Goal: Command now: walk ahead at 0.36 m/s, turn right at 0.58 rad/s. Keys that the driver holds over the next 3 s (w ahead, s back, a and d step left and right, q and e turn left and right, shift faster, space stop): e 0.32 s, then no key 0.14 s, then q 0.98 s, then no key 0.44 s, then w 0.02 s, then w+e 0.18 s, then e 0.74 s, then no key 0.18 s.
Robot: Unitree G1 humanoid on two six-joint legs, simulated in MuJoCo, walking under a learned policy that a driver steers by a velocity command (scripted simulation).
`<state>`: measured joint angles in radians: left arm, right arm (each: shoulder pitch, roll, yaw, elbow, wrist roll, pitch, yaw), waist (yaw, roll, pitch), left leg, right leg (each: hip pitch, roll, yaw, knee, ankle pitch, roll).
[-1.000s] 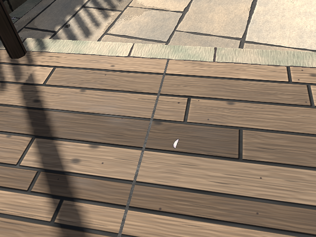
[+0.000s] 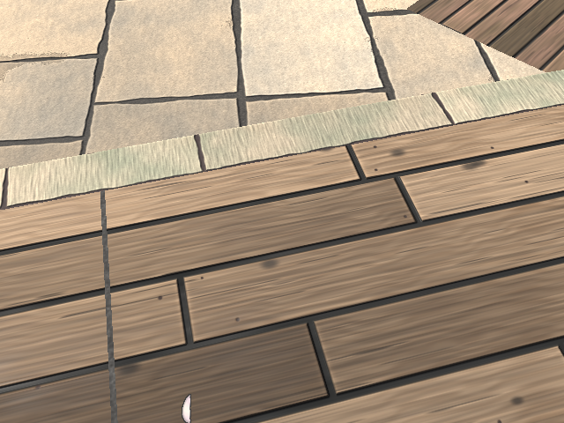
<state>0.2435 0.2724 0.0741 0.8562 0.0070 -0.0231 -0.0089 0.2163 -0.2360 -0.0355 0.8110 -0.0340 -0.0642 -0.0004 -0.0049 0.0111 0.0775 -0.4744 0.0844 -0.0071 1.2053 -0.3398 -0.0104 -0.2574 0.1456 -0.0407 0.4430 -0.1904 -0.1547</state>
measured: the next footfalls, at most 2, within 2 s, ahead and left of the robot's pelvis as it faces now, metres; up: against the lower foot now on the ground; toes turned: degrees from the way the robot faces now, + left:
left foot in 0.34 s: +0.32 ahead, +0.09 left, +0.00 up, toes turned -16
right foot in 0.72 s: +0.19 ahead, -0.07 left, +0.00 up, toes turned -8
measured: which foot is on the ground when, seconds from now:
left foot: up 0.00-0.32, down 0.34-0.74, up 0.76-1.00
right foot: down 0.00-0.34, up 0.36-0.70, down 0.72-1.00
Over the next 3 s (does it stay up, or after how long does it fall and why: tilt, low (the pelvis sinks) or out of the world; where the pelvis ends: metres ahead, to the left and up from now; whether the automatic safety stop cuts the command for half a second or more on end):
stays up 0.34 0.05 0.01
